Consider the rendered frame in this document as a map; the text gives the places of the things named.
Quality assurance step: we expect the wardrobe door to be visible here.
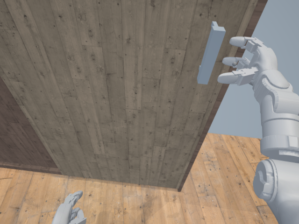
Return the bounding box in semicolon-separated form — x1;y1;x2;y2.
0;76;58;168
0;0;258;189

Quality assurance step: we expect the robot right upper arm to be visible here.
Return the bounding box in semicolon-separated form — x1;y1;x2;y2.
253;159;299;224

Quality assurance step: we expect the robot right forearm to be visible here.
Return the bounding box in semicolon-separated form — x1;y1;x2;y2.
253;70;299;163

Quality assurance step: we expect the left robot hand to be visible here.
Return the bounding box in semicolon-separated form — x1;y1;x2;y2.
52;190;86;224

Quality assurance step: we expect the handle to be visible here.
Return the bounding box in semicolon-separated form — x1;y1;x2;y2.
197;21;226;84

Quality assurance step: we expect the right robot hand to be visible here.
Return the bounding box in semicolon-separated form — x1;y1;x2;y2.
217;36;278;86

